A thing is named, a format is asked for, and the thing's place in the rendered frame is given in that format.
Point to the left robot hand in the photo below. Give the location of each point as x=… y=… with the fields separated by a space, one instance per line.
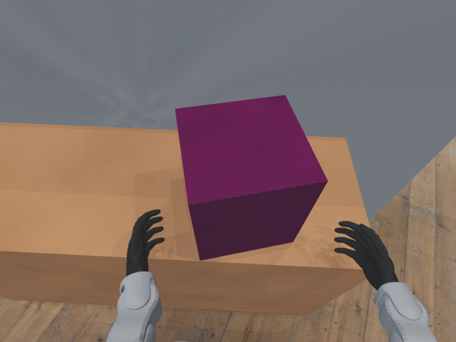
x=138 y=247

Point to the robot right forearm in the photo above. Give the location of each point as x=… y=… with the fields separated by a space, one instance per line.
x=402 y=316

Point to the right robot hand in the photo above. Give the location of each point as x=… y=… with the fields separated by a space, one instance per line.
x=370 y=253

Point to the carton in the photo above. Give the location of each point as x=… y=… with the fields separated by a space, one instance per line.
x=251 y=175

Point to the robot left forearm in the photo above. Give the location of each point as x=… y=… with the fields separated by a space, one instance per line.
x=139 y=309

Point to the pedestal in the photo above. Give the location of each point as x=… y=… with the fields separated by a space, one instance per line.
x=70 y=196

